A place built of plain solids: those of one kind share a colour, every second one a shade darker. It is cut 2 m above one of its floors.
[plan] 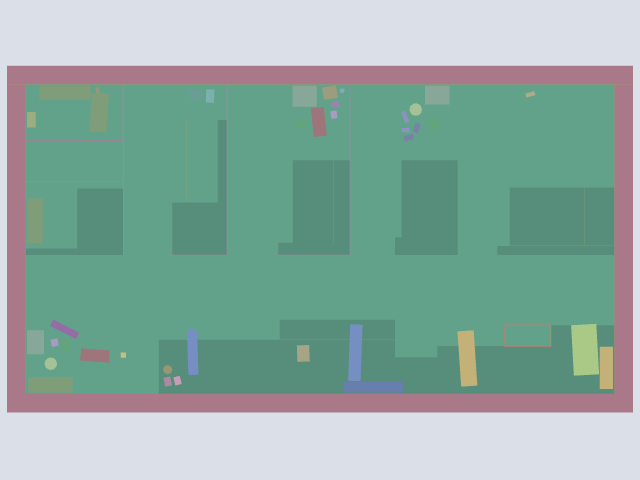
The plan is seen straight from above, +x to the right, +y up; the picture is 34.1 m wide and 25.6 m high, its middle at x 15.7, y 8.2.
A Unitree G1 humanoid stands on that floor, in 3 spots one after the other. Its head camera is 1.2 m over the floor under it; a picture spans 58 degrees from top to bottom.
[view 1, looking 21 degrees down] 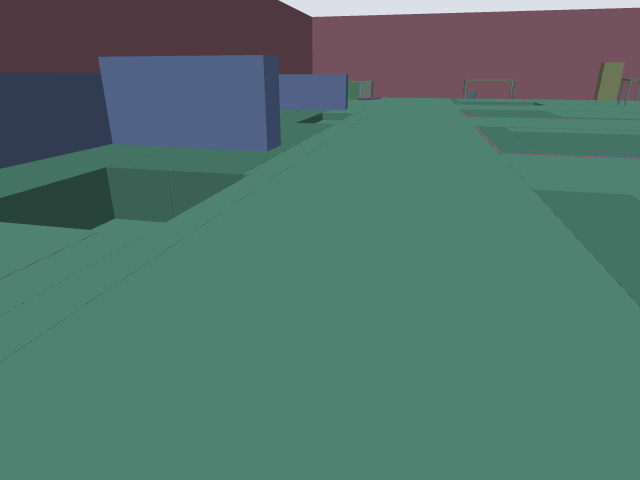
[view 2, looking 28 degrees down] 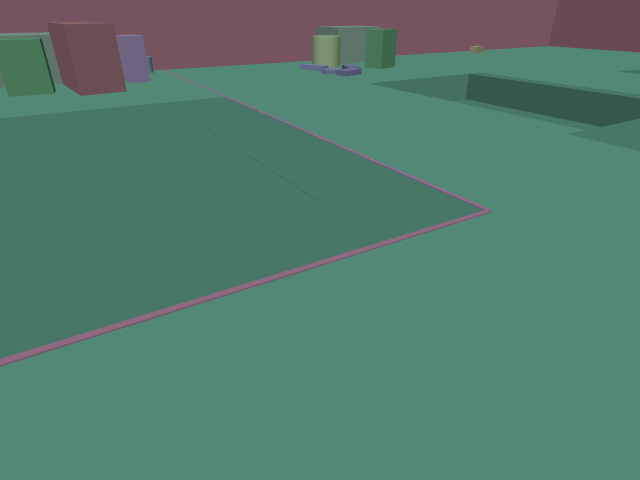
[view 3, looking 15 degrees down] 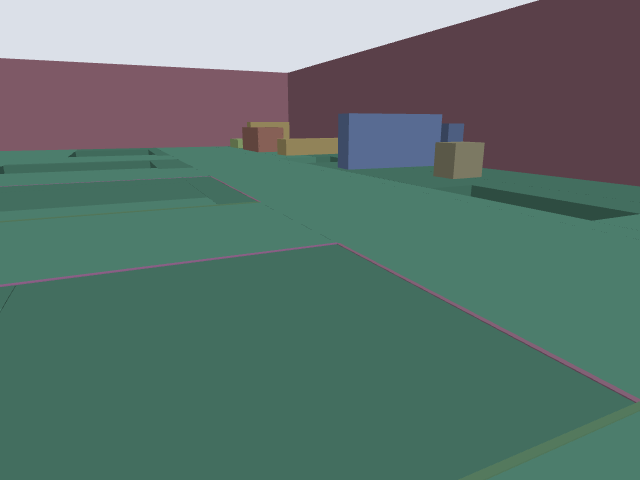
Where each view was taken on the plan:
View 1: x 24.80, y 6.15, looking -167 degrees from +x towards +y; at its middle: floor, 3.35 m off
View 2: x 14.95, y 5.70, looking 59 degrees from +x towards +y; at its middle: floor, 2.55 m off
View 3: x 6.90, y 9.40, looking -25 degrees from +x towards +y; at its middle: floor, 4.63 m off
